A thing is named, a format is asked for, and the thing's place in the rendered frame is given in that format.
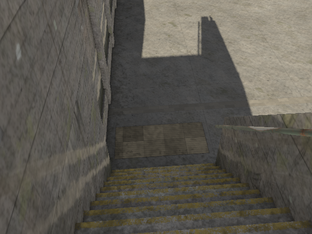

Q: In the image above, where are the stairs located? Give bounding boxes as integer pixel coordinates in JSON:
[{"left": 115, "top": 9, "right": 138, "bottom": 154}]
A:
[{"left": 74, "top": 163, "right": 312, "bottom": 234}]

